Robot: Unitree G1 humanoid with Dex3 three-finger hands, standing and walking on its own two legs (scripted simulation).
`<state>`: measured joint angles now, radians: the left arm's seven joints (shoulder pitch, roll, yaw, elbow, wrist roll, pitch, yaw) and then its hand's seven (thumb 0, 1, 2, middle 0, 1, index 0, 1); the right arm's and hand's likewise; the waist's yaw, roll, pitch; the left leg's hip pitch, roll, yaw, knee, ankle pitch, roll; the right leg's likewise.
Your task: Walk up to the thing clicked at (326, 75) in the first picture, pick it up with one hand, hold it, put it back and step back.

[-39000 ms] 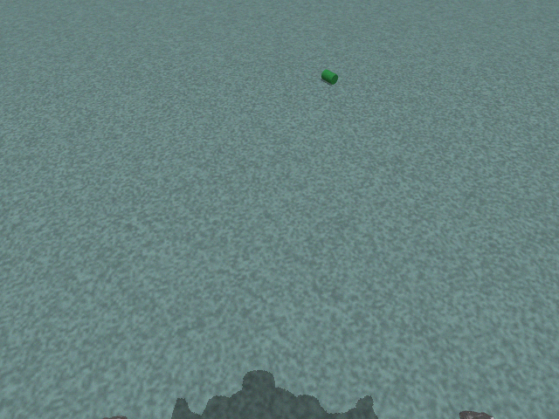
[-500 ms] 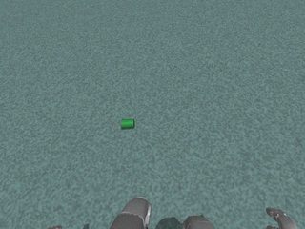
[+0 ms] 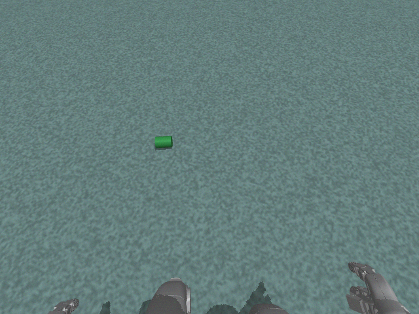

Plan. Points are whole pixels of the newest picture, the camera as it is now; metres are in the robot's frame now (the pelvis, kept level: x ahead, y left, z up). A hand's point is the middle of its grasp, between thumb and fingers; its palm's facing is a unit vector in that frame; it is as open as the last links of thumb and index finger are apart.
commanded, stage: step back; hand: left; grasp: from above
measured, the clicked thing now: (163, 141) +1.01 +0.32 -0.72
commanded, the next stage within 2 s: stand in 1.14 s
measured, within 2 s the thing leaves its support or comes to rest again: neither
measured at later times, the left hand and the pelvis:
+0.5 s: hand out of the picture -0.02 +0.29 -0.13, palm faces +0.08 -0.91 -0.40, open 7.4 cm; pelvis -0.05 +0.00 +0.02, yaw +4 degrees
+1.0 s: hand out of the picture +0.04 +0.28 -0.14, palm faces +0.13 -0.93 -0.36, open 7.4 cm; pelvis -0.01 +0.01 +0.01, yaw +6 degrees
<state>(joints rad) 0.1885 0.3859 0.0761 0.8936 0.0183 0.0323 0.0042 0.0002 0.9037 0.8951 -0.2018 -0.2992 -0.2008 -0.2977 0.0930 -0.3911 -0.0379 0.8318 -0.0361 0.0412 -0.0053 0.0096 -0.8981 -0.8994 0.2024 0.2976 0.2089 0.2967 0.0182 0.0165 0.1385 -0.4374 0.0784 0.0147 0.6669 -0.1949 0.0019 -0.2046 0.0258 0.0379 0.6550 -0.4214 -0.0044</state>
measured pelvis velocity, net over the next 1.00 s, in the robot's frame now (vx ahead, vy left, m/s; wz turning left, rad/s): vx -0.01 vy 0.01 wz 0.10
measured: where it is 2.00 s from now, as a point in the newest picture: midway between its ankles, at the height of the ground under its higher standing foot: outside the picture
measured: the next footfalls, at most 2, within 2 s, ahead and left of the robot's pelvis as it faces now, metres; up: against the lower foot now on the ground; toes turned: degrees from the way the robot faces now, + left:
left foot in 0.30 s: -0.01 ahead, +0.14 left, +0.00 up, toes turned +3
right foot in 0.58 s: +0.04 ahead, -0.11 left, +0.00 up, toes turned +2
